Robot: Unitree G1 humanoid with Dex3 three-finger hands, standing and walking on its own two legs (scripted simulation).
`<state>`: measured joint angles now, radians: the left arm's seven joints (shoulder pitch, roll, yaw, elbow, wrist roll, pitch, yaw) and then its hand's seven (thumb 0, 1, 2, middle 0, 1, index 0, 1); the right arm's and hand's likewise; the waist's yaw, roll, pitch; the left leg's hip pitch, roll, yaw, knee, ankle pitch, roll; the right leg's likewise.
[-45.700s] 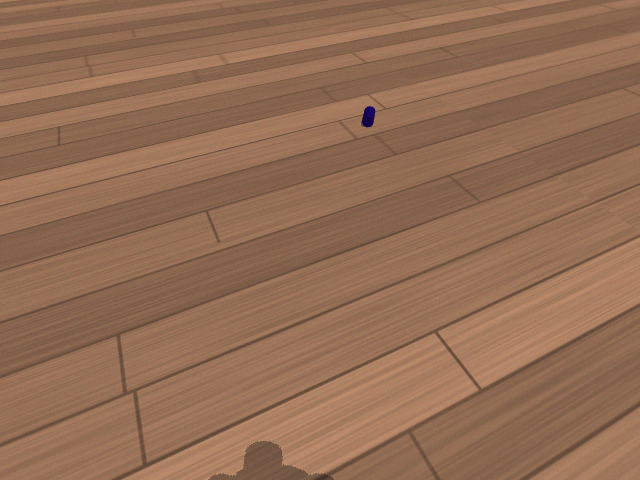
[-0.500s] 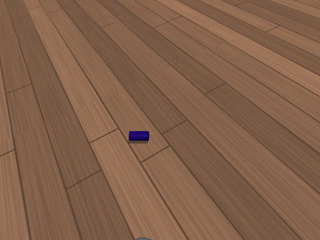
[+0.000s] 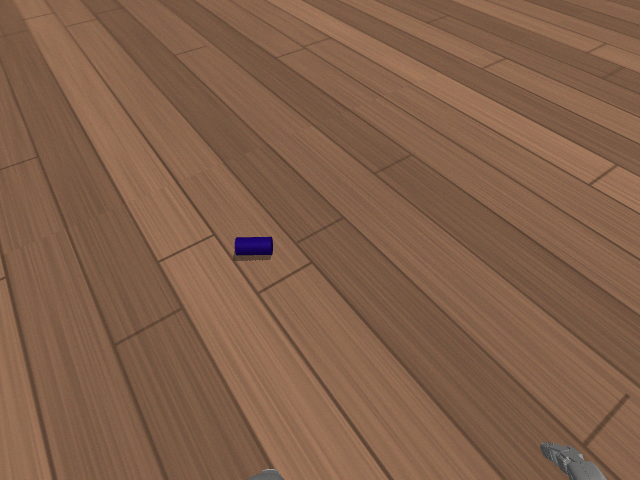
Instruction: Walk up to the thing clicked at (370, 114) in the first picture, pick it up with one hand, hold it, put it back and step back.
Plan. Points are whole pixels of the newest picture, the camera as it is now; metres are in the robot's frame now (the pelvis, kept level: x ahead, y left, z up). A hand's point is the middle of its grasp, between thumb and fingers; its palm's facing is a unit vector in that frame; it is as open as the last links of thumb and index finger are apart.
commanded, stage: step back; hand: left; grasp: from above
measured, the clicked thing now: (254, 246) +1.06 +0.30 -0.72
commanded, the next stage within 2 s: stand in 0.98 s
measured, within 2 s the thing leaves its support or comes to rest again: neither
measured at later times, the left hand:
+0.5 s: hand out of the picture +0.06 +0.28 -0.13, palm faces +0.05 -0.92 -0.38, open 7.4 cm
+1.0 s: hand out of the picture +0.11 +0.28 -0.14, palm faces +0.12 -0.92 -0.36, open 7.4 cm
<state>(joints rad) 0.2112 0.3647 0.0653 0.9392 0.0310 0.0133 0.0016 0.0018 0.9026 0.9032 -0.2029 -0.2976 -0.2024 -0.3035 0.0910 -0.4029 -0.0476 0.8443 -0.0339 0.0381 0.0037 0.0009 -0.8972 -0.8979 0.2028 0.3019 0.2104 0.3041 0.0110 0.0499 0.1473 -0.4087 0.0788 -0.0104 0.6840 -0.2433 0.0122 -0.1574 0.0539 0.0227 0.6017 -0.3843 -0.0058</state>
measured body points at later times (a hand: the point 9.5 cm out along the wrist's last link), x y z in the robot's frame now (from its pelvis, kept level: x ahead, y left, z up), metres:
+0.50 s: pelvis -0.01 +0.00 +0.02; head +0.01 +0.01 +0.46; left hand +0.06 +0.33 -0.10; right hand +0.04 -0.31 -0.10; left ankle -0.04 +0.13 -0.72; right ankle +0.02 -0.13 -0.69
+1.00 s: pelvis +0.03 +0.00 +0.01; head +0.06 +0.01 +0.46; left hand +0.10 +0.33 -0.12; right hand +0.15 -0.29 -0.12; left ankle +0.02 +0.13 -0.72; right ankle +0.05 -0.13 -0.72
